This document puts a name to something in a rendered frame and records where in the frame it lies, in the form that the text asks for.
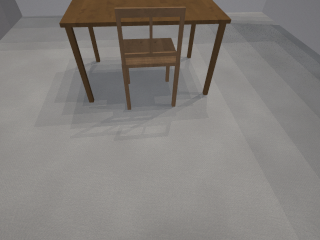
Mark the table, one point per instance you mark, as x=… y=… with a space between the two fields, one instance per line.
x=101 y=13

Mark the chair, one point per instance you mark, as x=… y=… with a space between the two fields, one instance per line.
x=150 y=52

